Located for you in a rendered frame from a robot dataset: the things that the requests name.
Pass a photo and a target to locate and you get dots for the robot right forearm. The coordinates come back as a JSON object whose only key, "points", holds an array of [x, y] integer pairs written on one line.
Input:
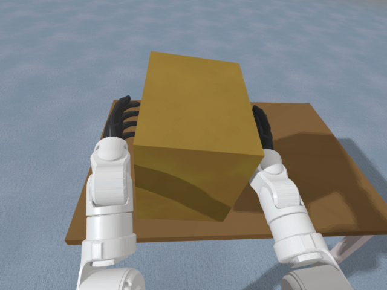
{"points": [[296, 240]]}

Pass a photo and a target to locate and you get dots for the left robot upper arm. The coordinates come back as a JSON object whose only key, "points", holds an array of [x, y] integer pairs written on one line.
{"points": [[113, 279]]}

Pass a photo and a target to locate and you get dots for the carton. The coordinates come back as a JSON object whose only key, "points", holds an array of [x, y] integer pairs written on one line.
{"points": [[196, 143]]}

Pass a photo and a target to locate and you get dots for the robot left forearm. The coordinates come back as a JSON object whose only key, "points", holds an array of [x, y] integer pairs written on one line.
{"points": [[109, 195]]}

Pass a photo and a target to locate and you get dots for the right robot upper arm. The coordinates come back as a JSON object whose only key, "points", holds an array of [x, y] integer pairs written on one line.
{"points": [[325, 277]]}

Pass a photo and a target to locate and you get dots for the table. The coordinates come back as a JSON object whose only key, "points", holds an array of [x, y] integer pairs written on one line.
{"points": [[339, 199]]}

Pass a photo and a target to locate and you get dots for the robot right hand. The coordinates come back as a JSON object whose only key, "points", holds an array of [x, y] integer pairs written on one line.
{"points": [[263, 127]]}

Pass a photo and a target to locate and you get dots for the robot left hand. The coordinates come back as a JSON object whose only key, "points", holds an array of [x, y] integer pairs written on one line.
{"points": [[115, 126]]}

